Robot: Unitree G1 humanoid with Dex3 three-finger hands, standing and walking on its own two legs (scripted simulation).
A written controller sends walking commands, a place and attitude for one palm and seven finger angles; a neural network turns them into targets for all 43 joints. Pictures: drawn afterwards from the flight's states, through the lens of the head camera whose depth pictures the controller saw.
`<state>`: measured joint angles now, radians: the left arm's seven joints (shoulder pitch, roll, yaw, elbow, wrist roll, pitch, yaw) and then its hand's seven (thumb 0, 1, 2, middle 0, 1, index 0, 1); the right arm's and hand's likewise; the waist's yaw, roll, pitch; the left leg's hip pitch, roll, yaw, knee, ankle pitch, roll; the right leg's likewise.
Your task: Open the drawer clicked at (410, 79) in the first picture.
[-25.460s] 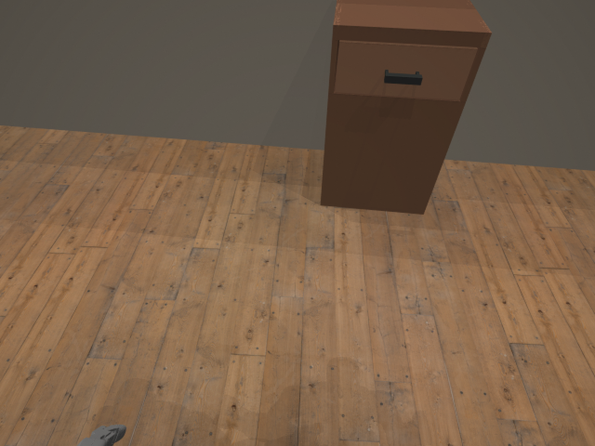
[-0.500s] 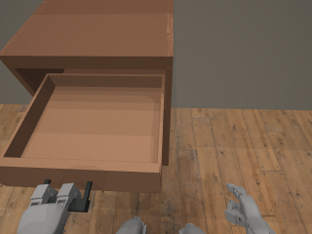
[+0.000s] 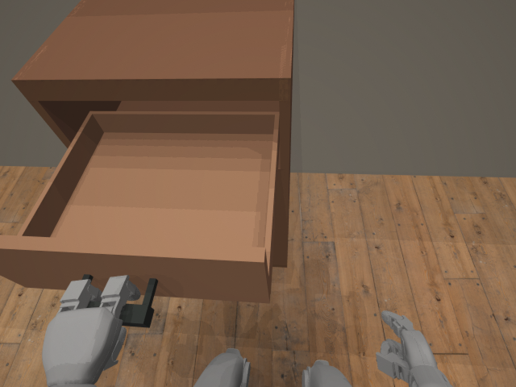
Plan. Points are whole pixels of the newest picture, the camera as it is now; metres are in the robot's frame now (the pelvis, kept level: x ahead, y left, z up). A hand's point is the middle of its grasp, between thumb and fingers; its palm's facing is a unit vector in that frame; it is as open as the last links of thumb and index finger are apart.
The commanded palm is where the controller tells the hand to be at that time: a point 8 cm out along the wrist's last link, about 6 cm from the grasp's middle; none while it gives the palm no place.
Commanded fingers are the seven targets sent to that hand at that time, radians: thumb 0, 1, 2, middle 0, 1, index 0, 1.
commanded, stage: open the thumb to release the handle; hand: left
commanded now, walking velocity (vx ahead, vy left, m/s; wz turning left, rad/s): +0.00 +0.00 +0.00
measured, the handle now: (113, 298) +0.24 +0.24 +0.01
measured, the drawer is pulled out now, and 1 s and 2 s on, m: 0.30 0.30 0.30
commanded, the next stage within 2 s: lift the hand off the handle in 0.20 s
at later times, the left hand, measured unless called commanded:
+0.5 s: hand (107, 340) +0.18 +0.24 -0.01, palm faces +0.00 -0.07 -1.00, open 13.8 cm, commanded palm +0.17 +0.25 +0.04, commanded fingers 0.00 -0.50 0.30 -0.30 -1.20 -0.30 -1.20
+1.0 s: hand (102, 330) +0.19 +0.24 +0.01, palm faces -0.04 -0.09 -0.99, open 13.6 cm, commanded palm +0.18 +0.24 +0.07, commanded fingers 0.00 -0.50 0.30 -0.30 -1.20 -0.30 -1.20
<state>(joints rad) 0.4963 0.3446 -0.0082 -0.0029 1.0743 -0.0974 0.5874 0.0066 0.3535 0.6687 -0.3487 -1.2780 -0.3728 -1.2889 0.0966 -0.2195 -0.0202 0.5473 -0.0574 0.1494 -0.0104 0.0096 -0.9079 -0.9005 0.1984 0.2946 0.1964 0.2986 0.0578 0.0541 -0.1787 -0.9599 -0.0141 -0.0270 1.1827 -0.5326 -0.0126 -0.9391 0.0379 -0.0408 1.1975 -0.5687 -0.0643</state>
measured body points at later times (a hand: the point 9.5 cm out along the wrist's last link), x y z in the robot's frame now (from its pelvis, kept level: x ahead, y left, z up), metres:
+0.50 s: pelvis -0.01 +0.00 +0.01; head +0.06 -0.03 +0.45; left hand +0.18 +0.24 +0.05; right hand +0.20 -0.24 -0.10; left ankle +0.02 +0.13 -0.64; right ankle +0.01 -0.08 -0.64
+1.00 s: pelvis +0.00 +0.00 +0.03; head +0.05 -0.02 +0.48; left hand +0.19 +0.25 +0.07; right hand +0.19 -0.23 -0.07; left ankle +0.02 +0.13 -0.64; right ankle +0.01 -0.08 -0.64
